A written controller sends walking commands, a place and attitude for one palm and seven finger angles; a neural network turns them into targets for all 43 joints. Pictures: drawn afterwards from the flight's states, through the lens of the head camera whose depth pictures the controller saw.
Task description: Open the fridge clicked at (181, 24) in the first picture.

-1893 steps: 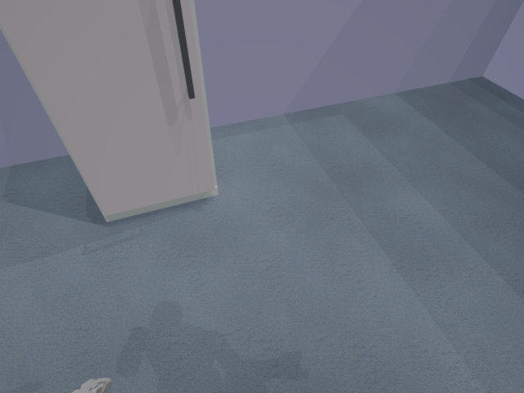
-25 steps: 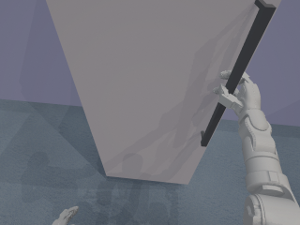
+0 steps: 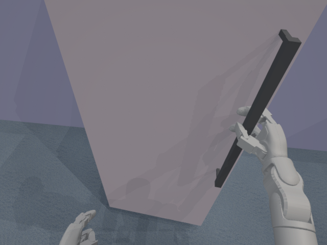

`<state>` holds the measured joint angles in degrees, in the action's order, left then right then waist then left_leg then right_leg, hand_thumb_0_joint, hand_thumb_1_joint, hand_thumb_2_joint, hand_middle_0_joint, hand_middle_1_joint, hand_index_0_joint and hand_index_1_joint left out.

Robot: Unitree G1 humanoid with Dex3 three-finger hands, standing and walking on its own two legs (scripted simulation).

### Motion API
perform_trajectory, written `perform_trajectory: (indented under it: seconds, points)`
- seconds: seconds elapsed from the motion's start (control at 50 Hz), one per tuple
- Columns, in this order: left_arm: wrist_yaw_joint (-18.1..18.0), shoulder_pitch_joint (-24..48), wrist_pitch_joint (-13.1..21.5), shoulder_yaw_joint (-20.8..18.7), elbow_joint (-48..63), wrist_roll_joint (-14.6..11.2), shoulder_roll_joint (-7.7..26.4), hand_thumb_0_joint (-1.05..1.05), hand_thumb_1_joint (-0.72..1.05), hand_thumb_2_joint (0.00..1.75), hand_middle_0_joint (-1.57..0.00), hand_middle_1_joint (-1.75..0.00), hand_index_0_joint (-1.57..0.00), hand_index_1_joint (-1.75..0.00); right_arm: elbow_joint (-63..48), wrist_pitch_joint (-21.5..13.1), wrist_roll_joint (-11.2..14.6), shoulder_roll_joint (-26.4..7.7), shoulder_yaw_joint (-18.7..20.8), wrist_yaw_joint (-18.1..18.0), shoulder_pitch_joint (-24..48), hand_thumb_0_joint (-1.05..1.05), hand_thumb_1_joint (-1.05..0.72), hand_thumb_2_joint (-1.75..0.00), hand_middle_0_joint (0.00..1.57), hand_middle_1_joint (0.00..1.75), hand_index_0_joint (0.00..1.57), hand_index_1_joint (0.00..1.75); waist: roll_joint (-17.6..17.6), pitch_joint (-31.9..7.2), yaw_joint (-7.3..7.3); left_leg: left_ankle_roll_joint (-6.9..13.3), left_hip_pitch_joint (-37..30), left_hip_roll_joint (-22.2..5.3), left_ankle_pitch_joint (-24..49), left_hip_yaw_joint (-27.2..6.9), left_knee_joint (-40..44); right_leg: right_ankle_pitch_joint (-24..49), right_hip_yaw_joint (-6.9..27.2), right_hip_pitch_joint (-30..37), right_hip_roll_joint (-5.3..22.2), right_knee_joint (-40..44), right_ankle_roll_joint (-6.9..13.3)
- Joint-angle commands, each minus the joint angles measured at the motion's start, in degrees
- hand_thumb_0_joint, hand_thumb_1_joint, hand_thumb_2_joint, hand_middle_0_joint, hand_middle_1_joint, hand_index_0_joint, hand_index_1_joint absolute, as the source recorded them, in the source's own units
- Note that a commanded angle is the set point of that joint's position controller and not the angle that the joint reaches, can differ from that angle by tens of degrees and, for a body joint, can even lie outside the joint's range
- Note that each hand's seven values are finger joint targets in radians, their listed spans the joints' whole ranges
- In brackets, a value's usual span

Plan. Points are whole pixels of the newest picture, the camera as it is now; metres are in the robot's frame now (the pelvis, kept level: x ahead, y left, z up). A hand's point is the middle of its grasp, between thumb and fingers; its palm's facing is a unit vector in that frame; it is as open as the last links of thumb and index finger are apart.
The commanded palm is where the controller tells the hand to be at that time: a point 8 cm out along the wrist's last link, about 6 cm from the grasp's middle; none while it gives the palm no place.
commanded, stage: walk backward, drawing the door open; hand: right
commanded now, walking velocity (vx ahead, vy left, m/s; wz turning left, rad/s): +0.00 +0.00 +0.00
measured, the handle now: (241, 130) +0.39 -0.17 +0.12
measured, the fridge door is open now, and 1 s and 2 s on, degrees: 6 42 66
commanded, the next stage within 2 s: stop walking and hold the door back in 1.96 s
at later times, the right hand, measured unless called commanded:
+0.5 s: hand (229, 191) +0.20 -0.09 +0.15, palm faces +0.05 +0.98 -0.19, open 6.4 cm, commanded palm +0.16 -0.15 +0.15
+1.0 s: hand out of the picture +0.08 +0.01 +0.14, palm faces +0.09 +0.97 -0.21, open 6.7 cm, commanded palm +0.04 -0.04 +0.15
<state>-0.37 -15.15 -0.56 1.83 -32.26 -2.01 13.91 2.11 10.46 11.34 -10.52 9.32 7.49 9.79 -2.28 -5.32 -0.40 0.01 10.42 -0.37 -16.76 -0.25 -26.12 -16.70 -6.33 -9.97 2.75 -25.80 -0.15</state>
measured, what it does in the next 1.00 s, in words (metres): walks backwards, turning right: right foot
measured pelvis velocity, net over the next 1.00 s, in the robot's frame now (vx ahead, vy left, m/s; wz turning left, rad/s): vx -0.17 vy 0.15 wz -0.37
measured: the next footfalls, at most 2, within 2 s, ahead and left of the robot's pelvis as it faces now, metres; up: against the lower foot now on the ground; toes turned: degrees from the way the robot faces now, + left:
right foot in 0.84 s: -0.11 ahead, -0.04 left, +0.00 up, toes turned -14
left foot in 1.08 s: -0.03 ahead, +0.32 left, +0.00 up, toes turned -25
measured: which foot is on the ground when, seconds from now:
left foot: down 0.00-0.84, up 0.86-1.00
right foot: down 0.00-0.66, up 0.68-0.82, down 0.84-1.00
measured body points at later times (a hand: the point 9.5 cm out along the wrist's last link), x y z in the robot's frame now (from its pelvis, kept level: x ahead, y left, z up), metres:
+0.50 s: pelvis -0.07 +0.02 +0.00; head -0.07 +0.04 +0.45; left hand +0.13 +0.21 -0.09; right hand +0.19 -0.15 +0.16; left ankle -0.05 +0.12 -0.74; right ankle -0.05 -0.12 -0.74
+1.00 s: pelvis -0.17 +0.15 +0.00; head -0.12 +0.13 +0.45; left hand +0.03 +0.31 -0.11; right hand +0.07 -0.04 +0.16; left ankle -0.06 +0.26 -0.67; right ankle -0.15 -0.03 -0.74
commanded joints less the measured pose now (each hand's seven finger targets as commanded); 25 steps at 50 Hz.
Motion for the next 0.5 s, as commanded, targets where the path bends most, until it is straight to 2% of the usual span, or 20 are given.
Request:
perform_trajectory:
  seconds: [0.0, 0.02, 0.04, 0.06, 0.08, 0.12, 0.14, 0.18, 0.24, 0.26, 0.3, 0.32, 0.34, 0.36, 0.4, 0.46, 0.48]
  points:
    - [-0.4, 11.2, 2.6, -1.8, 11.5, -0.1, 5.7, 0.0, 0.9, 0.9, -0.2, -0.3, -0.2, -0.3, -26.3, -0.3, 1.5, -9.9, 4.9, 0.4, -3.0, 0.0, -0.9, -0.9, 0.45, 1.4, 0.45, 1.4, 3.7, -12.2, 5.83, 1.3, -10.9, 0.4, 39.0, 2.3, -1.5, 31.1, 2.1, 3.5, -1.0, -0.2, 1.8]
    - [-3.2, 9.4, 2.4, -0.1, 12.0, 0.1, 5.2, 0.0, 0.9, 0.9, -0.2, -0.3, -0.2, -0.3, -33.9, -9.0, -6.2, -21.5, 3.3, -5.4, 28.3, 0.0, -0.9, -0.9, 0.45, 1.4, 0.45, 1.4, 1.6, -1.6, -0.72, -1.2, -0.1, -2.6, 36.4, -2.7, 4.7, 24.6, 1.3, 3.7, -0.8, -2.6, 2.7]
    - [-4.0, 8.5, 2.1, -1.8, 7.8, 1.2, 5.6, 0.0, 0.9, 0.9, -0.2, -0.3, -0.2, -0.3, -24.4, -11.3, -6.4, -15.3, 2.4, -7.9, 17.3, 0.0, -0.9, -0.9, 0.45, 1.4, 0.45, 1.4, 4.7, -4.4, -0.66, -1.3, 1.5, -3.5, 35.6, -1.7, 5.4, 24.1, 2.5, 5.8, -0.2, -4.8, 3.3]
    - [-4.0, 8.7, 1.7, -1.8, 8.0, 1.9, 5.5, 0.0, 0.9, 0.9, -0.2, -0.3, -0.2, -0.3, -21.3, -11.5, -6.7, -9.7, -1.6, -8.3, 5.7, 0.0, -0.9, -0.9, 0.45, 1.4, 0.45, 1.4, 7.3, -4.4, 0.02, -2.0, 2.0, -3.8, 40.0, -1.2, 4.7, 26.6, 2.4, 6.3, -0.1, -5.7, 3.6]
    - [-4.2, 8.5, 0.7, -1.8, 8.6, 2.0, 5.4, 0.0, 0.9, 0.9, -0.2, -0.3, -0.2, -0.3, -22.5, -11.5, -7.5, -8.1, -4.0, -8.4, 0.3, 0.0, -0.9, -0.9, 0.45, 1.4, 0.45, 1.4, 6.9, -6.8, 0.09, -2.1, 0.5, -3.8, 45.3, -0.1, 2.7, 31.6, 2.1, 7.8, 0.1, -6.2, 3.5]
    - [-4.5, 9.1, -0.8, -1.7, 9.5, 2.2, 5.1, 0.0, 0.9, 0.9, -0.2, -0.3, -0.2, -0.3, -28.0, -13.0, -8.1, -8.0, -6.0, -8.5, 1.1, 0.0, -0.9, -0.9, 0.45, 1.4, 0.45, 1.4, 4.5, -10.9, -0.69, -2.0, 0.0, -3.3, 47.4, 1.4, -0.4, 41.1, 3.2, 12.5, 1.1, -5.6, 3.5]
    - [-4.4, 9.2, -1.4, -1.7, 9.5, 2.4, 5.0, 0.0, 0.9, 0.9, -0.2, -0.3, -0.2, -0.3, -29.0, -13.5, -8.2, -8.3, -6.0, -8.9, -0.2, 0.0, -0.9, -0.9, 0.45, 1.4, 0.45, 1.4, 2.2, -12.3, -0.91, -1.9, 1.1, -2.9, 45.1, 1.8, -1.7, 45.3, 3.8, 14.8, 2.0, -5.2, 3.5]
    - [-4.2, 10.4, -2.5, -1.5, 10.4, 2.7, 4.4, 0.0, 0.9, 0.9, -0.2, -0.3, -0.2, -0.3, -31.4, -14.1, -8.4, -7.6, -6.7, -9.6, -2.3, 0.0, -0.9, -0.9, 0.45, 1.4, 0.45, 1.4, -0.6, -14.3, -0.61, -2.0, 2.5, -1.6, 34.7, 2.2, -3.4, 50.0, 5.9, 17.3, 4.0, -3.6, 3.7]
    - [-4.1, 12.5, -2.9, -1.2, 11.3, 3.1, 3.6, 0.0, 0.9, 0.9, -0.2, -0.3, -0.2, -0.3, -34.7, -14.7, -8.6, -6.9, -7.8, -10.6, -3.2, 0.0, -0.9, -0.9, 0.45, 1.4, 0.45, 1.4, -1.8, -12.0, -0.26, -1.9, 3.4, -0.5, 19.2, 2.0, -2.9, 44.2, 8.0, 14.2, 5.6, -0.3, 3.7]
    - [-4.1, 12.7, -3.0, -1.1, 11.5, 3.3, 3.3, 0.0, 0.9, 0.9, -0.2, -0.3, -0.2, -0.3, -35.0, -14.9, -8.8, -6.3, -8.3, -10.9, -4.0, 0.0, -0.9, -0.9, 0.45, 1.4, 0.45, 1.4, -1.6, -10.6, -0.22, -1.9, 3.3, -0.5, 17.7, 2.0, -1.7, 41.1, 8.1, 12.1, 5.4, 0.3, 3.5]
    - [-4.1, 12.6, -3.1, -0.9, 11.9, 3.6, 2.8, 0.0, 0.9, 0.9, -0.2, -0.3, -0.2, -0.3, -34.9, -15.0, -9.4, -5.6, -9.1, -11.3, -6.0, 0.0, -0.9, -0.9, 0.45, 1.4, 0.45, 1.4, 0.3, -8.5, -0.56, -1.9, 2.7, -1.1, 24.5, 2.1, 0.8, 39.1, 7.7, 9.6, 4.0, -0.3, 3.0]
    - [-4.1, 12.3, -3.2, -1.0, 11.7, 4.0, 3.1, 0.0, 0.9, 0.9, -0.2, -0.3, -0.2, -0.3, -35.8, -15.3, -9.8, -6.1, -9.0, -11.3, -6.5, 0.0, -0.9, -0.9, 0.45, 1.4, 0.45, 1.4, -1.1, -8.7, -0.97, -1.7, 2.3, -1.6, 28.1, 2.5, -0.1, 41.0, 8.0, 9.5, 3.5, -0.5, 2.9]
    - [-3.9, 12.4, -3.2, -0.7, 11.9, 4.0, 2.3, 0.0, 0.9, 0.9, -0.2, -0.3, -0.2, -0.3, -36.7, -15.6, -9.9, -5.7, -9.6, -11.3, -6.2, 0.0, -0.9, -0.9, 0.45, 1.4, 0.45, 1.4, -1.0, -9.1, -1.23, -1.9, 2.1, -1.6, 31.0, 2.9, -1.5, 44.8, 8.7, 9.8, 3.6, -0.9, 3.0]
    - [-3.7, 12.2, -3.1, -0.9, 11.8, 3.9, 2.1, 0.0, 0.9, 0.9, -0.2, -0.3, -0.2, -0.3, -36.5, -15.8, -10.2, -6.0, -9.0, -11.4, -6.9, 0.0, -0.9, -0.9, 0.45, 1.4, 0.45, 1.4, 0.3, -10.0, -1.28, -2.2, 1.7, -1.1, 30.8, 3.3, -1.9, 46.2, 9.0, 10.0, 3.8, -1.3, 3.0]
    - [-3.7, 12.7, -2.5, -1.0, 11.9, 3.7, 1.6, 0.0, 0.9, 0.9, -0.2, -0.3, -0.2, -0.3, -37.6, -16.2, -10.4, -5.2, -9.8, -11.5, -6.9, 0.0, -0.9, -0.9, 0.45, 1.4, 0.45, 1.4, 1.4, -10.0, -1.17, -2.5, 2.0, -0.4, 23.6, 3.4, -1.1, 40.2, 10.2, 8.5, 4.3, 0.2, 3.1]
    - [-3.9, 13.4, -1.6, -1.1, 11.4, 3.8, 1.5, 0.0, 0.9, 0.9, -0.2, -0.3, -0.2, -0.3, -38.1, -16.7, -10.8, -4.4, -11.1, -11.8, -6.6, 0.0, -0.9, -0.9, 0.45, 1.4, 0.45, 1.4, -2.1, -6.3, -1.52, -2.1, 4.0, 0.2, 13.1, 2.5, -1.0, 26.6, 14.1, 3.0, 5.6, 4.5, 3.9]
    - [-4.0, 13.6, -1.4, -1.2, 11.1, 3.9, 1.5, 0.0, 0.9, 0.9, -0.2, -0.3, -0.2, -0.3, -38.3, -16.8, -10.9, -4.6, -11.0, -11.9, -6.4, 0.0, -0.9, -0.9, 0.45, 1.4, 0.45, 1.4, -2.1, -5.6, -1.48, -1.9, 3.3, 0.3, 10.0, 2.2, -1.0, 21.1, 15.5, 0.2, 5.9, 6.2, 4.1]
